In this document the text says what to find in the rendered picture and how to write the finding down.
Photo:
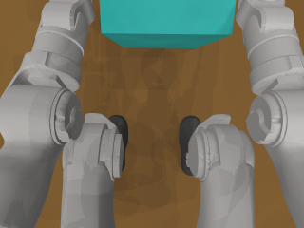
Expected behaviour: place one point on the robot left upper arm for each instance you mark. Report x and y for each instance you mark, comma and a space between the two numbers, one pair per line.
36, 122

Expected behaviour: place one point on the left robot shin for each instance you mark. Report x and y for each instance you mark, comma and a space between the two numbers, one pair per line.
90, 118

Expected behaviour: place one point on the robot left forearm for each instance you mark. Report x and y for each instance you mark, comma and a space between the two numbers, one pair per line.
59, 46

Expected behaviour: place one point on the left robot foot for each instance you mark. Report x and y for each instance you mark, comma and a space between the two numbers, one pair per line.
122, 126

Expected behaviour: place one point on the robot right upper arm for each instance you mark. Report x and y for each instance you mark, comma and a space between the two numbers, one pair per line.
276, 120

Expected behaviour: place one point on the robot right forearm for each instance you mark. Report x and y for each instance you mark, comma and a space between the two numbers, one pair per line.
272, 45

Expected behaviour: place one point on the carton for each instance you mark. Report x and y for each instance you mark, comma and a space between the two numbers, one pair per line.
166, 23

